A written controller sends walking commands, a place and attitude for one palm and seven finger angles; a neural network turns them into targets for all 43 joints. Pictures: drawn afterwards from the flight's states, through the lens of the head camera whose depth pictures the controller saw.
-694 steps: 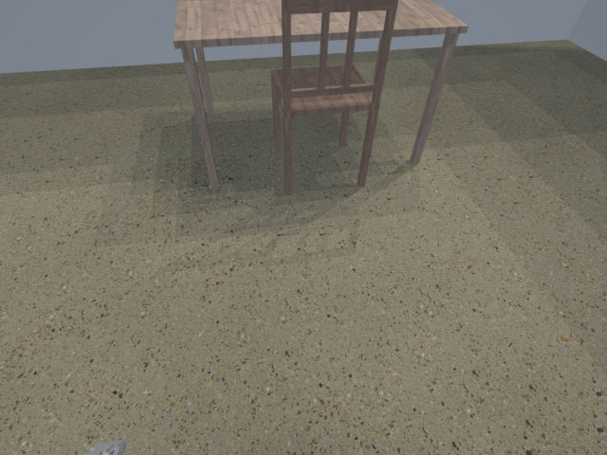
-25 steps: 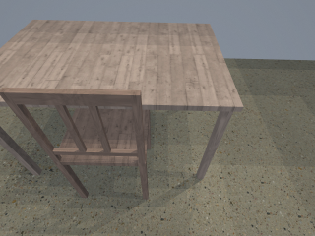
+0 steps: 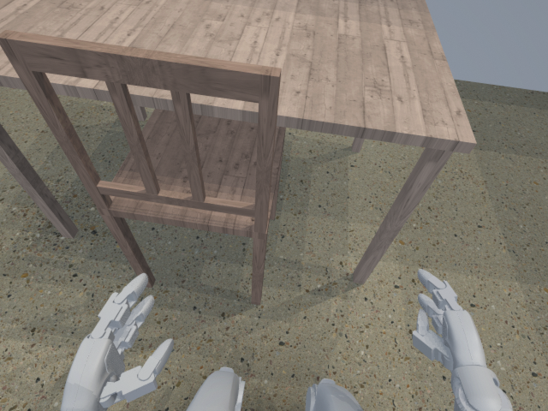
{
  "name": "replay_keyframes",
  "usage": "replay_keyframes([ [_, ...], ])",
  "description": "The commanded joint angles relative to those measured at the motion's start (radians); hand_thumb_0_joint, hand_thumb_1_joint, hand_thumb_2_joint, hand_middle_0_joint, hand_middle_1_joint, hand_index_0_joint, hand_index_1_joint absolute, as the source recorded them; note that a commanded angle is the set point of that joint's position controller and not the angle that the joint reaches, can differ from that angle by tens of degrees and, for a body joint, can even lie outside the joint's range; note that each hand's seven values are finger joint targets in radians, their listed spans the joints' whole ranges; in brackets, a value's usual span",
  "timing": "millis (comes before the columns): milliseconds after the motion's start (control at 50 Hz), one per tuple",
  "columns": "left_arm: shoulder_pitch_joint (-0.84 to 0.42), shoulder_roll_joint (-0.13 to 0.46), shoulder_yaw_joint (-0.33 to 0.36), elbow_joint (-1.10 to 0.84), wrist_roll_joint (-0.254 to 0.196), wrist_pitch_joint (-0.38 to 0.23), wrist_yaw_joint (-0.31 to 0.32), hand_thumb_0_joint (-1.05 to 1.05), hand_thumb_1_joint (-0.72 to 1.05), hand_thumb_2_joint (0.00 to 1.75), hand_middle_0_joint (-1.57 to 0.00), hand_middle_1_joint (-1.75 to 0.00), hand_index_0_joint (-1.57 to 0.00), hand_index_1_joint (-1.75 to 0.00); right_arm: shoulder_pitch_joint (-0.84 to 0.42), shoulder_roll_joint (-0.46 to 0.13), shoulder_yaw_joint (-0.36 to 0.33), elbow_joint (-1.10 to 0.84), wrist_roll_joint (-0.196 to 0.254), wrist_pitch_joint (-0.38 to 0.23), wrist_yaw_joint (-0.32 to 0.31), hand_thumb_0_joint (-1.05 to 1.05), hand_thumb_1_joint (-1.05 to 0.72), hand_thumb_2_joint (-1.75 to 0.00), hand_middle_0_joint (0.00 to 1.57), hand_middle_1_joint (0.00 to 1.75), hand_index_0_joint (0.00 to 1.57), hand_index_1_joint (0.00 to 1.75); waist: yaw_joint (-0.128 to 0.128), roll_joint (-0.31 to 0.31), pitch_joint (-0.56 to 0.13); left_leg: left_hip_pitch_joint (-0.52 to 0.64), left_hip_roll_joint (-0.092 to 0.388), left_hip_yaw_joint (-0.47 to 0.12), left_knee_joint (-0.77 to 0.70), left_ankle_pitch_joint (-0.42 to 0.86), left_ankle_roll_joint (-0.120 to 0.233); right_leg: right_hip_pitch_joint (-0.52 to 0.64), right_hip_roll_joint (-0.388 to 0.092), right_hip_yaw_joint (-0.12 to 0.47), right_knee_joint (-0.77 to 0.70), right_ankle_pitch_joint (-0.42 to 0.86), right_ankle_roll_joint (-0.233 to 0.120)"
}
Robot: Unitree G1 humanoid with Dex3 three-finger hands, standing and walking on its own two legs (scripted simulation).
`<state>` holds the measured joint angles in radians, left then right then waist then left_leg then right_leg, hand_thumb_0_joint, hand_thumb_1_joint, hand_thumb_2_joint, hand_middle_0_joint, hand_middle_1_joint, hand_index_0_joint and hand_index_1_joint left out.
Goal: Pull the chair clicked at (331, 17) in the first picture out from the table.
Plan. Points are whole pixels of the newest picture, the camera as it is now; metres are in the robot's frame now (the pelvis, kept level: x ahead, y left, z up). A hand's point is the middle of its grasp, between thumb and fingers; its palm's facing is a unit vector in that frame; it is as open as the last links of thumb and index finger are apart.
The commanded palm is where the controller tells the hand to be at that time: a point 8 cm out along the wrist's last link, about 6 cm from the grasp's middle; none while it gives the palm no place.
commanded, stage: raise the hand toward the chair's back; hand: left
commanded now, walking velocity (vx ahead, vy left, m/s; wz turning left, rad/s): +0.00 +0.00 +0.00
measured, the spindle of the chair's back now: (137, 144) +0.54 +0.33 +0.02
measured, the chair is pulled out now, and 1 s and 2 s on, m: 0.00 0.00 0.00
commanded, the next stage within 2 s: aim the fingers beside a spindle in 1.60 s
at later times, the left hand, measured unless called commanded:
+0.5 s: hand (136, 313) +0.22 +0.20 +0.06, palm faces +0.02 -1.00 -0.07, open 14.2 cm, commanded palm +0.19 +0.25 +0.06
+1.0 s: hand (125, 293) +0.24 +0.22 +0.06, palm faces -0.04 -1.00 -0.04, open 16.8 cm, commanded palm +0.23 +0.28 +0.07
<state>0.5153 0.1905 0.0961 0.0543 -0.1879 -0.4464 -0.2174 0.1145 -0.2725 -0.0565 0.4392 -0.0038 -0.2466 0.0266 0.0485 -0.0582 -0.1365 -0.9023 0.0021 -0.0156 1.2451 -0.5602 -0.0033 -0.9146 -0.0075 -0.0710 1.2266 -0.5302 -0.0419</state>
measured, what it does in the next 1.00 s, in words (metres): stands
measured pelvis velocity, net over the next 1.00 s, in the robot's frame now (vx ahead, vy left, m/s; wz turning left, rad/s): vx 0.01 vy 0.02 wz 0.00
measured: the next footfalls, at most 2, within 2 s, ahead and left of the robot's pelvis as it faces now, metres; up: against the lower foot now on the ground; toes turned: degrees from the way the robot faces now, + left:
none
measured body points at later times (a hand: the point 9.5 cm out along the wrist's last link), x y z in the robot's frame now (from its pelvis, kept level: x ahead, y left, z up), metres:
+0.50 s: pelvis +0.00 +0.01 +0.00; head +0.06 +0.02 +0.45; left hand +0.21 +0.26 +0.06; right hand +0.15 -0.25 -0.07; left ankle +0.03 +0.12 -0.63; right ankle +0.04 -0.10 -0.63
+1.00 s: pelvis +0.01 +0.02 +0.01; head +0.07 +0.04 +0.46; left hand +0.23 +0.28 +0.06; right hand +0.21 -0.19 -0.05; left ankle +0.03 +0.12 -0.63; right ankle +0.04 -0.10 -0.63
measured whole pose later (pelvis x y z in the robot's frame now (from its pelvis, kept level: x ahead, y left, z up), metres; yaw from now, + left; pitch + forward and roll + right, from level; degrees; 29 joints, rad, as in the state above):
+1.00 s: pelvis +0.01 +0.02 +0.01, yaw +0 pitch +14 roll -3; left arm 0.33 0.28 0.20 -0.01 -0.27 -0.27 -0.31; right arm 0.22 -0.22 0.05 0.50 0.01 -0.22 -0.04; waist 0.01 0.02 -0.14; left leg -0.89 0.00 -0.03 1.20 -0.55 0.03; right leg -0.87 0.00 -0.09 1.12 -0.49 -0.01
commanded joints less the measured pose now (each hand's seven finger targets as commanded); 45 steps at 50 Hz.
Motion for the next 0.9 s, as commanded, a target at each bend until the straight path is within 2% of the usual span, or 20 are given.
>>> replay_keyframes([
  [0, -0.315, 0.099, -0.009, -0.538, -0.051, -0.164, -0.002, 0.00, 0.29, 0.64, -0.14, -0.20, -0.14, -0.20, 0.050, -0.096, 0.010, -0.087, -0.002, -0.051, -0.048, 0.00, -0.90, -0.90, 0.20, 0.30, 0.20, 0.30, -0.106, 0.149, -0.229, 0.119, -0.005, -0.027, -0.132, 0.204, 0.048, 0.077, 0.027, 0.088, -0.218, 0.145, 0.000],
  [60, -0.303, 0.082, -0.057, -0.390, -0.048, -0.125, -0.079, 0.00, 0.22, 0.61, -0.13, -0.19, -0.13, -0.19, 0.057, -0.102, 0.025, -0.037, 0.009, -0.076, -0.075, 0.00, -0.90, -0.90, 0.20, 0.30, 0.20, 0.30, -0.141, 0.085, -0.135, 0.024, 0.002, -0.041, -0.106, 0.102, 0.048, 0.033, 0.026, 0.083, -0.247, 0.013, 0.011],
  [100, -0.260, 0.107, -0.027, -0.221, -0.055, -0.031, -0.134, 0.00, 0.18, 0.59, -0.13, -0.19, -0.13, -0.19, 0.055, -0.107, 0.031, -0.029, 0.023, -0.069, -0.092, 0.00, -0.90, -0.90, 0.20, 0.30, 0.20, 0.30, -0.132, 0.030, -0.092, -0.043, -0.001, -0.038, -0.108, 0.038, 0.046, 0.032, 0.025, 0.096, -0.277, -0.085, 0.011],
  [120, -0.249, 0.127, 0.001, -0.190, -0.060, 0.019, -0.154, 0.00, 0.15, 0.58, -0.13, -0.18, -0.13, -0.18, 0.052, -0.107, 0.030, -0.034, 0.031, -0.064, -0.096, 0.00, -0.90, -0.90, 0.20, 0.30, 0.20, 0.30, -0.118, -0.001, -0.119, -0.062, -0.006, -0.033, -0.115, 0.021, 0.044, 0.054, 0.014, 0.101, -0.294, -0.124, 0.019],
  [160, -0.196, 0.180, 0.080, -0.182, -0.071, 0.124, -0.168, 0.00, 0.11, 0.56, -0.12, -0.18, -0.12, -0.18, 0.020, -0.107, 0.030, -0.068, 0.040, -0.053, -0.103, 0.00, -0.90, -0.90, 0.20, 0.30, 0.20, 0.30, -0.055, 0.015, -0.197, -0.058, -0.019, -0.025, -0.153, 0.027, 0.041, 0.140, -0.005, 0.117, -0.319, -0.150, 0.021],
  [200, -0.129, 0.223, 0.185, -0.192, -0.098, 0.204, -0.136, 0.00, 0.06, 0.54, -0.12, -0.17, -0.12, -0.17, -0.009, -0.092, 0.026, -0.095, 0.041, -0.036, -0.102, 0.00, -0.90, -0.90, 0.20, 0.30, 0.20, 0.30, 0.011, 0.034, -0.276, -0.015, -0.027, -0.017, -0.185, 0.092, 0.034, 0.234, -0.006, 0.117, -0.319, -0.109, 0.015],
  [220, -0.131, 0.200, 0.191, -0.274, -0.115, 0.214, -0.111, 0.00, 0.04, 0.53, -0.11, -0.16, -0.11, -0.16, -0.006, -0.075, 0.028, -0.115, 0.039, -0.031, -0.099, 0.00, -0.90, -0.90, 0.20, 0.30, 0.20, 0.30, 0.022, 0.030, -0.321, 0.011, -0.030, -0.016, -0.196, 0.139, 0.033, 0.275, -0.009, 0.109, -0.314, -0.052, 0.017],
  [240, -0.113, 0.193, 0.218, -0.307, -0.130, 0.218, -0.078, 0.00, 0.01, 0.52, -0.11, -0.16, -0.11, -0.16, -0.006, -0.058, 0.024, -0.116, 0.036, -0.026, -0.097, 0.00, -0.90, -0.90, 0.20, 0.30, 0.20, 0.30, 0.032, 0.019, -0.339, 0.023, -0.029, -0.010, -0.199, 0.179, 0.032, 0.305, -0.006, 0.105, -0.308, 0.003, 0.018],
  [300, -0.124, 0.186, 0.226, -0.374, -0.127, 0.146, 0.015, 0.00, -0.06, 0.49, -0.10, -0.15, -0.10, -0.15, 0.012, -0.036, 0.022, -0.084, 0.025, -0.034, -0.088, 0.00, -0.90, -0.90, 0.20, 0.30, 0.20, 0.30, 0.028, 0.061, -0.288, 0.040, -0.017, -0.020, -0.206, 0.248, 0.026, 0.279, 0.011, 0.070, -0.269, 0.123, 0.006],
  [360, -0.146, 0.138, 0.141, -0.328, -0.072, 0.045, 0.043, 0.00, -0.13, 0.46, -0.10, -0.14, -0.10, -0.14, 0.035, -0.050, 0.016, -0.050, 0.014, -0.042, -0.074, 0.00, -0.90, -0.90, 0.20, 0.30, 0.20, 0.30, -0.034, 0.066, -0.160, 0.017, -0.010, -0.025, -0.200, 0.193, 0.028, 0.159, 0.011, 0.051, -0.258, 0.070, 0.007],
  [420, -0.200, 0.112, 0.047, -0.264, -0.043, -0.006, -0.007, 0.00, -0.20, 0.43, -0.09, -0.13, -0.09, -0.13, 0.050, -0.082, 0.017, -0.044, 0.017, -0.057, -0.075, 0.00, -0.90, -0.90, 0.20, 0.30, 0.20, 0.30, -0.089, 0.065, -0.079, -0.007, -0.010, -0.034, -0.199, 0.079, 0.035, 0.056, 0.010, 0.051, -0.271, -0.049, 0.007],
  [460, -0.183, 0.132, 0.046, -0.263, -0.055, -0.011, -0.053, 0.00, -0.24, 0.41, -0.09, -0.12, -0.09, -0.12, 0.068, -0.099, 0.011, -0.052, 0.026, -0.071, -0.084, 0.00, -0.90, -0.90, 0.20, 0.30, 0.20, 0.30, -0.086, 0.091, -0.130, 0.019, -0.013, -0.031, -0.205, 0.064, 0.038, 0.072, 0.007, 0.060, -0.280, -0.054, 0.008],
  [500, -0.174, 0.184, 0.097, -0.267, -0.076, 0.011, -0.081, 0.00, -0.29, 0.39, -0.08, -0.11, -0.08, -0.11, 0.073, -0.110, 0.007, -0.057, 0.029, -0.074, -0.093, 0.00, -0.90, -0.90, 0.20, 0.30, 0.20, 0.30, -0.069, 0.096, -0.188, 0.045, -0.013, -0.033, -0.211, 0.096, 0.038, 0.115, 0.012, 0.054, -0.273, -0.012, 0.005],
  [580, -0.178, 0.224, 0.187, -0.355, -0.105, 0.034, -0.056, 0.00, -0.38, 0.35, -0.07, -0.10, -0.07, -0.10, 0.068, -0.100, 0.007, -0.067, 0.027, -0.063, -0.098, 0.00, -0.90, -0.90, 0.20, 0.30, 0.20, 0.30, -0.031, 0.150, -0.269, 0.126, -0.015, -0.034, -0.244, 0.197, 0.033, 0.180, 0.016, 0.025, -0.256, 0.104, 0.005],
  [600, -0.191, 0.238, 0.208, -0.367, -0.110, 0.037, -0.041, 0.00, -0.41, 0.34, -0.07, -0.09, -0.07, -0.09, 0.068, -0.099, 0.007, -0.064, 0.025, -0.058, -0.097, 0.00, -0.90, -0.90, 0.20, 0.30, 0.20, 0.30, -0.024, 0.164, -0.274, 0.144, -0.013, -0.044, -0.249, 0.226, 0.027, 0.185, 0.025, 0.013, -0.237, 0.131, -0.001],
  [620, -0.182, 0.216, 0.197, -0.374, -0.107, 0.037, -0.028, 0.00, -0.43, 0.33, -0.07, -0.09, -0.07, -0.09, 0.063, -0.092, 0.009, -0.067, 0.023, -0.055, -0.093, 0.00, -0.90, -0.90, 0.20, 0.30, 0.20, 0.30, -0.023, 0.173, -0.268, 0.160, -0.013, -0.045, -0.253, 0.260, 0.023, 0.181, 0.024, 0.007, -0.231, 0.165, -0.001],
  [680, -0.176, 0.163, 0.146, -0.334, -0.087, 0.043, -0.004, 0.00, -0.50, 0.30, -0.06, -0.08, -0.06, -0.08, 0.065, -0.086, 0.013, -0.058, 0.020, -0.042, -0.080, 0.00, -0.90, -0.90, 0.20, 0.30, 0.20, 0.30, -0.048, 0.176, -0.209, 0.176, -0.006, -0.051, -0.256, 0.282, 0.017, 0.136, 0.025, -0.009, -0.231, 0.186, 0.003],
  [740, -0.199, 0.152, 0.107, -0.255, -0.068, 0.070, -0.041, 0.00, -0.50, 0.30, -0.06, -0.08, -0.06, -0.08, 0.072, -0.098, 0.018, -0.062, 0.018, -0.026, -0.077, 0.00, -0.90, -0.90, 0.20, 0.30, 0.20, 0.30, -0.074, 0.112, -0.152, 0.132, -0.003, -0.057, -0.256, 0.228, 0.020, 0.110, 0.028, -0.011, -0.241, 0.153, 0.007],
  [800, -0.233, 0.176, 0.109, -0.218, -0.069, 0.101, -0.088, 0.00, -0.50, 0.30, -0.06, -0.08, -0.06, -0.08, 0.076, -0.112, 0.027, -0.077, 0.023, -0.016, -0.082, 0.00, -0.90, -0.90, 0.20, 0.30, 0.20, 0.30, -0.078, 0.104, -0.138, 0.113, -0.006, -0.057, -0.261, 0.180, 0.024, 0.115, 0.031, -0.004, -0.254, 0.121, 0.005],
  [880, -0.280, 0.233, 0.190, -0.293, -0.102, 0.103, -0.106, 0.00, -0.50, 0.30, -0.06, -0.08, -0.06, -0.08, 0.077, -0.110, 0.030, -0.091, 0.023, -0.019, -0.090, 0.00, -0.90, -0.90, 0.20, 0.30, 0.20, 0.30, -0.050, 0.121, -0.234, 0.165, -0.008, -0.054, -0.269, 0.237, 0.019, 0.176, 0.027, -0.001, -0.257, 0.166, 0.004],
])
